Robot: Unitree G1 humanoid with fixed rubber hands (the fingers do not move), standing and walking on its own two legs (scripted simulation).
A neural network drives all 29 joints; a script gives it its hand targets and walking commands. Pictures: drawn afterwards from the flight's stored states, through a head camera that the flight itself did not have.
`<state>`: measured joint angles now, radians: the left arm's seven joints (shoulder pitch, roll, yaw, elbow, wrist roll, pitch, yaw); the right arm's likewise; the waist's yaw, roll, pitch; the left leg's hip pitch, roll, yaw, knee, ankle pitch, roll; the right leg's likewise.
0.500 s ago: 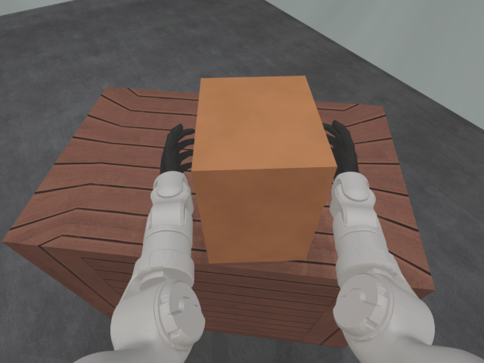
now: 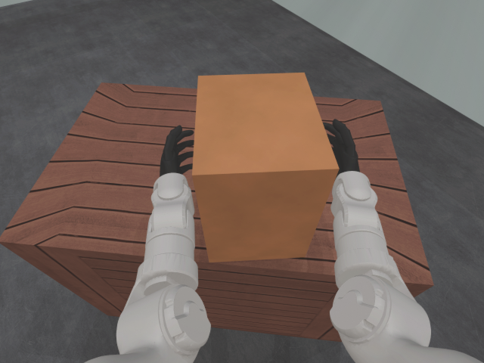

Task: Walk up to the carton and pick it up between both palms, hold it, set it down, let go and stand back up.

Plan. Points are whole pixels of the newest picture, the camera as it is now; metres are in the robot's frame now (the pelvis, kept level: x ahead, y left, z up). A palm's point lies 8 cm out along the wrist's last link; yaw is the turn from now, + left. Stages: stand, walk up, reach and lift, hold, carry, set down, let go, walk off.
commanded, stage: set down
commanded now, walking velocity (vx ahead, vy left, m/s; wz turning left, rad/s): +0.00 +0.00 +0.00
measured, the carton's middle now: (254, 171) +0.46 +0.02 +0.02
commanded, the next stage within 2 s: none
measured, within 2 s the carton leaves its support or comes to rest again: neither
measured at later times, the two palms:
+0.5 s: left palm (174, 177) +0.41 +0.16 +0.07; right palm (344, 172) +0.42 -0.13 +0.08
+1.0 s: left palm (175, 173) +0.43 +0.16 +0.05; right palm (336, 173) +0.45 -0.13 +0.05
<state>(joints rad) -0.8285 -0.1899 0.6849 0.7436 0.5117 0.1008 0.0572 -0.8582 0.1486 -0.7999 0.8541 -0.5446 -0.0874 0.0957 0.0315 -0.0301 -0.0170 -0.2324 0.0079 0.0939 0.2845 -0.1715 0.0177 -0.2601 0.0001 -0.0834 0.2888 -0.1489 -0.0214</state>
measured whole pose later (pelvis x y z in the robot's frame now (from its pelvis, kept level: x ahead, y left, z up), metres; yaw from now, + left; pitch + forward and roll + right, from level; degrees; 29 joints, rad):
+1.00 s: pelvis +0.00 +0.00 -0.01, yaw -2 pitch +17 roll -1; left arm -0.90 0.02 0.35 1.10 0.18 -0.04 0.19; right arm -0.91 -0.07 -0.38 1.17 -0.20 -0.09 -0.01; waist 0.08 -0.01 -0.15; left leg -0.48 0.05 0.12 0.41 -0.22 0.01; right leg -0.48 0.03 -0.06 0.33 -0.14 -0.03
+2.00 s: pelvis -0.03 -0.02 -0.01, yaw +1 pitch +18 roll +0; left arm -1.25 0.31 0.00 1.27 -0.27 0.17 0.14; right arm -1.29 -0.33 0.03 1.28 0.32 0.19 -0.04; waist 0.05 -0.02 -0.24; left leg -0.58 0.03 0.00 0.42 -0.16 -0.03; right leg -0.58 0.03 -0.07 0.39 -0.13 -0.05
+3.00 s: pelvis -0.03 -0.01 +0.00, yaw +0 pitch +6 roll +0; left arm -0.64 0.16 0.13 0.48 -0.11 0.42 0.16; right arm -0.76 -0.32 0.02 0.80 0.34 0.20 -0.02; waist 0.05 -0.01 -0.07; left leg -0.31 0.02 0.02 0.37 -0.17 -0.01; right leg -0.32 0.04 -0.02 0.34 -0.13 -0.04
